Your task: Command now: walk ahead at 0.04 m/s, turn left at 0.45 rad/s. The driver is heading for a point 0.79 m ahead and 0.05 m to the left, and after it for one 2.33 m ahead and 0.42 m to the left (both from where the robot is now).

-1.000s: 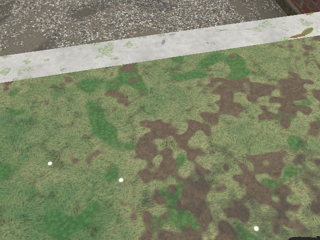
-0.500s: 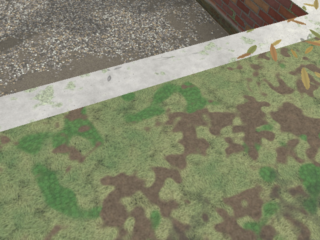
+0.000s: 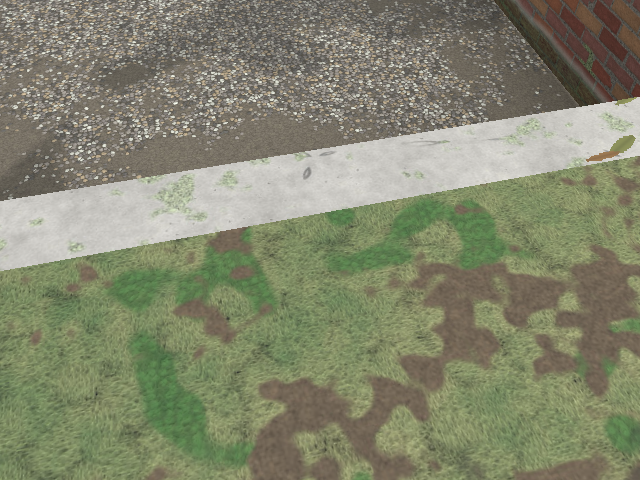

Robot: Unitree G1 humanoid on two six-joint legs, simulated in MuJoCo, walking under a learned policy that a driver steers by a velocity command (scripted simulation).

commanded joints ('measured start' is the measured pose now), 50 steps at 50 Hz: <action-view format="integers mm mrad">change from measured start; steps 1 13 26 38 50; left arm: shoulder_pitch -50 -28 37 -7 -105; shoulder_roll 172 124 96 163 66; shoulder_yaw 46 65 22 36 1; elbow -50 -22 34 -21 -115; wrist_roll -16 -16 -16 -46 -41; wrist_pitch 1 9 -15 -16 -42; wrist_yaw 9 22 -28 -5 -82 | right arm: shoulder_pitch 61 -9 -48 -8 76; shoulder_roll -77 -135 -71 -73 -160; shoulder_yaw -22 -32 4 -39 -65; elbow -63 -144 -88 -108 -59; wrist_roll -1 -7 -22 -12 0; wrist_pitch -9 -66 -56 -90 -145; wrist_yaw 18 -7 16 2 12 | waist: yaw -20 10 11 -59 -73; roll -149 106 83 -67 80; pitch -154 -128 -91 -14 -4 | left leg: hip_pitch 135 321 214 321 379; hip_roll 0 136 80 -20 172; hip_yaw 33 -320 -267 -142 -15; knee -111 -537 -486 -452 -726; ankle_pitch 55 480 368 -205 214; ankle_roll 39 261 221 157 223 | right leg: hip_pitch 80 -321 140 -212 -307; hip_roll -281 35 2 -21 -64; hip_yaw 170 200 146 407 120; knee -136 690 -62 14 346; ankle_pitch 61 -202 28 -574 -72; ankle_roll -193 89 68 -66 50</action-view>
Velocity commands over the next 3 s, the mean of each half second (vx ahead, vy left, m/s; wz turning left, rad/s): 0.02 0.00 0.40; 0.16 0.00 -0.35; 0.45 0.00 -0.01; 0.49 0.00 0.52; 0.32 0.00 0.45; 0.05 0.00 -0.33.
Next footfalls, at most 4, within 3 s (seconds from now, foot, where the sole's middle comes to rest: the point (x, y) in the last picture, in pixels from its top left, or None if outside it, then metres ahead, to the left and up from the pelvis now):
0.08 left None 0.05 0.13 -0.77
0.54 right None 0.08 -0.11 -0.77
1.14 right None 0.24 -0.18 -0.77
1.68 left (337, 427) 0.58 -0.02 -0.77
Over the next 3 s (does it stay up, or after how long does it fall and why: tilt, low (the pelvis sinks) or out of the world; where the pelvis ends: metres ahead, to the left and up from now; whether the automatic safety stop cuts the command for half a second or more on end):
stays up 0.81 -0.08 0.00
